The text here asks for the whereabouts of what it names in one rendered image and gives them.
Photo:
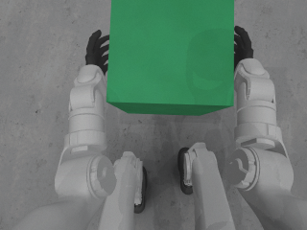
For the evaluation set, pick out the robot left forearm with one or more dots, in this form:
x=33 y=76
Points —
x=86 y=115

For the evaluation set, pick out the left robot upper arm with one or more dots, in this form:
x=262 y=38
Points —
x=82 y=185

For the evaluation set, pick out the robot foot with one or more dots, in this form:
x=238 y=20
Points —
x=138 y=208
x=187 y=189

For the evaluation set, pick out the robot right forearm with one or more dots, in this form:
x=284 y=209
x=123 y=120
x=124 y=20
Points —
x=256 y=108

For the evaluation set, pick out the robot right hand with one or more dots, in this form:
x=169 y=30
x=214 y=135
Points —
x=242 y=48

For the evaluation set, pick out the left robot foot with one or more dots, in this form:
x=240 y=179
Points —
x=138 y=208

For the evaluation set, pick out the right robot foot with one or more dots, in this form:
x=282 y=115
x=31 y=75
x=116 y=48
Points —
x=187 y=189

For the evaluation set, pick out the robot left hand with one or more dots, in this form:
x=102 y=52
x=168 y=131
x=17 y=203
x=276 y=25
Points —
x=94 y=51

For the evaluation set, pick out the right robot upper arm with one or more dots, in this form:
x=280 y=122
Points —
x=264 y=179

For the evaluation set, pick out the carton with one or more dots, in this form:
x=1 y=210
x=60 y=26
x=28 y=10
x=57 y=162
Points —
x=171 y=57

